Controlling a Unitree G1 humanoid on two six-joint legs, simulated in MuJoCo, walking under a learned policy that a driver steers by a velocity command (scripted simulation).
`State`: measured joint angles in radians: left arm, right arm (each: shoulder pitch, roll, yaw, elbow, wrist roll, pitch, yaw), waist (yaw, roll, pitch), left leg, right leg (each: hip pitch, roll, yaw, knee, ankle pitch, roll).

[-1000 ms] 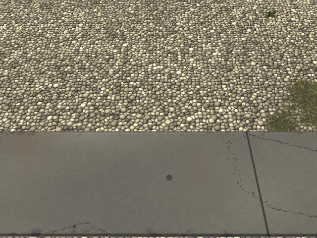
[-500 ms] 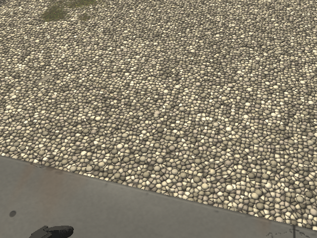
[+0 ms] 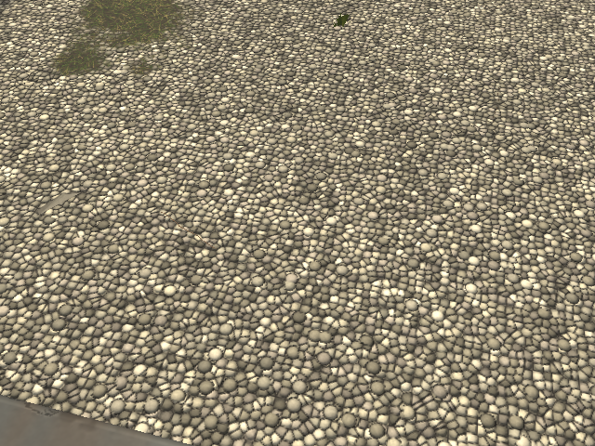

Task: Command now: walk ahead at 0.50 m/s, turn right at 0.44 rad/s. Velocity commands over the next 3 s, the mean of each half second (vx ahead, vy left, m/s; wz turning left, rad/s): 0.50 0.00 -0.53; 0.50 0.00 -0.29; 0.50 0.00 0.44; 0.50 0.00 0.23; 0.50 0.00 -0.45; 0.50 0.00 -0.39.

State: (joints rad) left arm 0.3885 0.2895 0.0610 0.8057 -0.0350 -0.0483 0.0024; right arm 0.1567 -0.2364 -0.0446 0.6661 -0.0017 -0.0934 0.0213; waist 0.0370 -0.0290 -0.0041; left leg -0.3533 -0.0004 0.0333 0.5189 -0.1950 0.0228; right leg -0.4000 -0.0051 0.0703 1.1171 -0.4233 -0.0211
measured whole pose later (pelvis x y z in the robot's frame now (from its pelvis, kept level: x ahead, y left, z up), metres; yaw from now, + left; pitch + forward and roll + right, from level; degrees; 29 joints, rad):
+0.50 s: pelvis +0.23 -0.08 -0.01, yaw -18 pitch +2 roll +0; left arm 0.25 0.28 0.07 0.65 -0.03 -0.04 -0.05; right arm 0.22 -0.30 -0.08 0.78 0.01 -0.10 0.00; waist 0.00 0.02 0.05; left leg -0.42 0.04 -0.04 1.24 -0.43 0.00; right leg -0.41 0.08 0.00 0.63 -0.24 -0.08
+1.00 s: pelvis +0.55 -0.11 -0.10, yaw -25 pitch +3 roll -4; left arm 0.45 0.29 0.06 0.78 -0.02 -0.04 0.04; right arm 0.10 -0.30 -0.05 0.72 0.00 -0.11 0.08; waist 0.08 0.07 -0.03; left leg -0.45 0.05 -0.03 0.40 0.28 0.07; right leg -0.09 0.08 0.12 1.02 -0.79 -0.03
